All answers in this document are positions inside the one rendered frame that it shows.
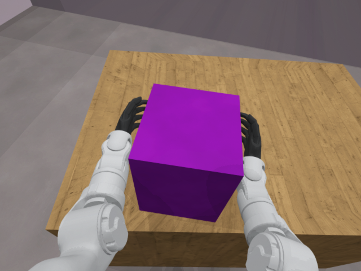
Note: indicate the carton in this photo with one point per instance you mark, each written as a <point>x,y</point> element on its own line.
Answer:
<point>187,156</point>

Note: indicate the pedestal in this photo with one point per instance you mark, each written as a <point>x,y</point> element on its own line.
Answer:
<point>309,117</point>

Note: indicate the robot left upper arm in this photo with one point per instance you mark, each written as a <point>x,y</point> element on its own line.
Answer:
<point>89,238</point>

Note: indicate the robot right upper arm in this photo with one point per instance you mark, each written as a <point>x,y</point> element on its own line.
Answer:
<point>272,252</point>

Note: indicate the left robot forearm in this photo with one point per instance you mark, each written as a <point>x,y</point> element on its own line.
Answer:
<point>109,179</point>

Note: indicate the robot right hand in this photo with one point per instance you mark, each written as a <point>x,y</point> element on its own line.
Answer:
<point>252,139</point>

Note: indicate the right robot forearm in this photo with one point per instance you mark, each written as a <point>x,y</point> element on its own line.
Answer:
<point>256,207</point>

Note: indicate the robot left hand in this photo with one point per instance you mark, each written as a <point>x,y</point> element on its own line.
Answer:
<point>128,118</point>

